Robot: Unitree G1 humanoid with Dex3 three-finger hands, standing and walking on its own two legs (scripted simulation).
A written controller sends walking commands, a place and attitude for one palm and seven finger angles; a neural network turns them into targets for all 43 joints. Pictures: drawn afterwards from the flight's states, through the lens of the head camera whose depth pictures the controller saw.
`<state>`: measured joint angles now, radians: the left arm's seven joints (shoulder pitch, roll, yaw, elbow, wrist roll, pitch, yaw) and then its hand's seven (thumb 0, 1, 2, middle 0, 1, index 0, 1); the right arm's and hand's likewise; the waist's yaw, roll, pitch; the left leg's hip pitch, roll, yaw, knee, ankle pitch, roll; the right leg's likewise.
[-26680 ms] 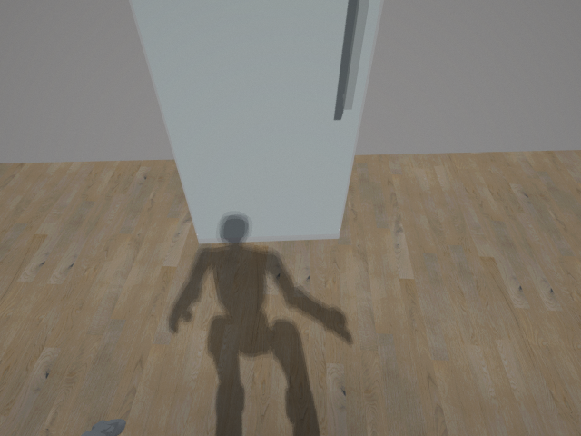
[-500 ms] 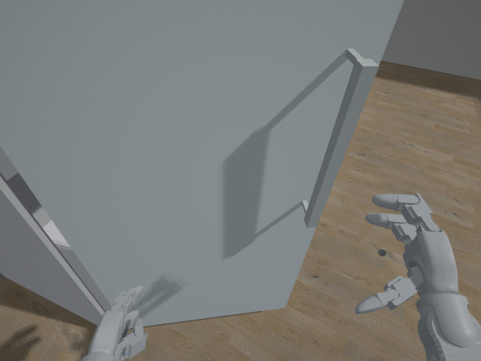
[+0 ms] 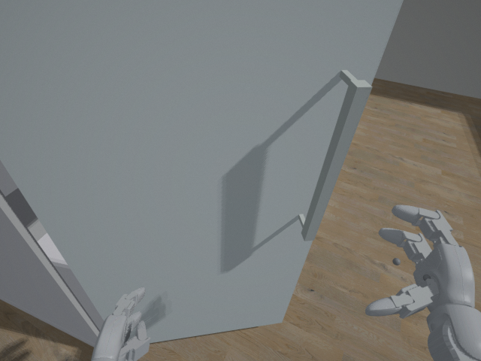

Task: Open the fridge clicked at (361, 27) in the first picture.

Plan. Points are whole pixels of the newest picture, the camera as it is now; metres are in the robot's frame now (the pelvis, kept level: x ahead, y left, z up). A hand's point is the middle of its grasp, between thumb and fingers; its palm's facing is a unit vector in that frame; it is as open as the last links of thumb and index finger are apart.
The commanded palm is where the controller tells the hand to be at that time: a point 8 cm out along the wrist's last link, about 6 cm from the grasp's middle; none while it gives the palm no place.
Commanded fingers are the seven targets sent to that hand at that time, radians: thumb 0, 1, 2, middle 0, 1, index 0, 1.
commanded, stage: draw the hand back to the body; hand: right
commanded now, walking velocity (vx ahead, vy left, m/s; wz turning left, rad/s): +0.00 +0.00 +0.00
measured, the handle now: (323, 169) +0.42 -0.14 +0.14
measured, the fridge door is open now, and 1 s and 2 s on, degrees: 59 59 59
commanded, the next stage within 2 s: step back with the hand held close in 1.26 s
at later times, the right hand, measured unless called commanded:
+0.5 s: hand (447, 275) +0.21 -0.26 +0.14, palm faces +0.42 +0.85 -0.32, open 12.5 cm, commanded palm +0.16 -0.29 +0.17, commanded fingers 0.00 -0.25 -0.58 0.22 0.68 0.22 0.68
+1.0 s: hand out of the picture +0.20 -0.30 +0.17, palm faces +0.51 +0.78 -0.36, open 7.9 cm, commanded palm +0.15 -0.32 +0.19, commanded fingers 0.00 -0.90 -0.90 0.20 0.30 0.20 0.30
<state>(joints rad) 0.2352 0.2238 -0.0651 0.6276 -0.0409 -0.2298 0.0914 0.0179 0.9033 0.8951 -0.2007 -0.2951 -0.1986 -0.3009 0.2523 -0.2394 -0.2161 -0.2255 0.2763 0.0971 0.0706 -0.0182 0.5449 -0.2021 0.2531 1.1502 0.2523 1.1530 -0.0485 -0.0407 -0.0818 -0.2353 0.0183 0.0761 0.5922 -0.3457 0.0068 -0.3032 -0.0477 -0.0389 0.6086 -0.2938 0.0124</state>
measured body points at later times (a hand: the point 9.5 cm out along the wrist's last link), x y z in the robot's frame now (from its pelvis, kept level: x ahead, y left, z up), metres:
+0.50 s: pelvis +0.01 -0.01 +0.01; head -0.02 +0.00 +0.46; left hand +0.19 +0.21 -0.07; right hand +0.18 -0.31 +0.16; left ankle -0.02 +0.11 -0.73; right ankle +0.02 -0.13 -0.73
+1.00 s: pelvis +0.01 -0.02 +0.01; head -0.02 +0.00 +0.46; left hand +0.20 +0.20 -0.06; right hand +0.16 -0.34 +0.19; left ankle -0.02 +0.11 -0.73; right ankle +0.02 -0.13 -0.73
